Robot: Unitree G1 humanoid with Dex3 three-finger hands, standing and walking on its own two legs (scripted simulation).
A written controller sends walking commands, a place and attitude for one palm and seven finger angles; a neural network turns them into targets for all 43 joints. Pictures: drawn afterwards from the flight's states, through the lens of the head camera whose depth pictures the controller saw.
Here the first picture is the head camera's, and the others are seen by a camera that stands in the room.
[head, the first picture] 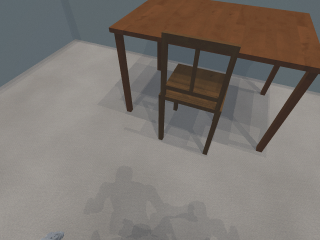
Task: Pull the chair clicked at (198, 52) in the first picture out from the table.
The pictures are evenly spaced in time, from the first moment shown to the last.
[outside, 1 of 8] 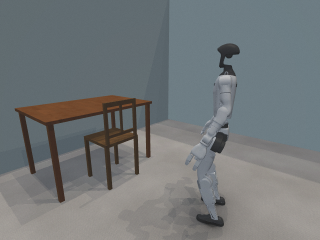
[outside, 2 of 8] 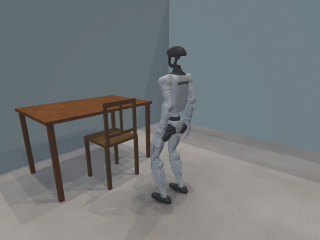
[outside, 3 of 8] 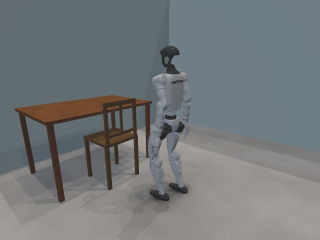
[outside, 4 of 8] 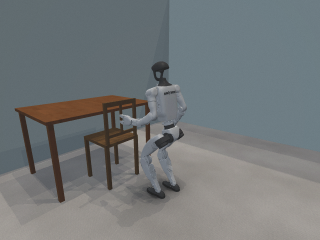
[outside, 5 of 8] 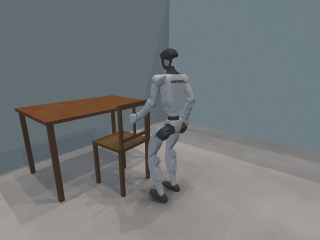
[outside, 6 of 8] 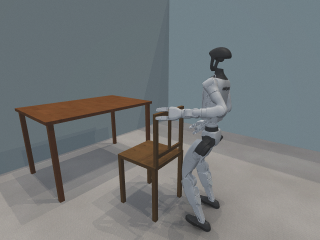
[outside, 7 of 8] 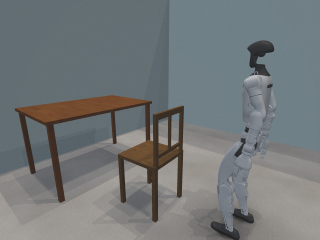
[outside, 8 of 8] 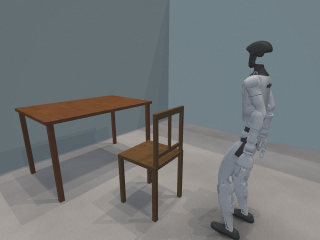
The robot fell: no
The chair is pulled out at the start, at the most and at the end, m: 0.00 0.59 0.59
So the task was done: yes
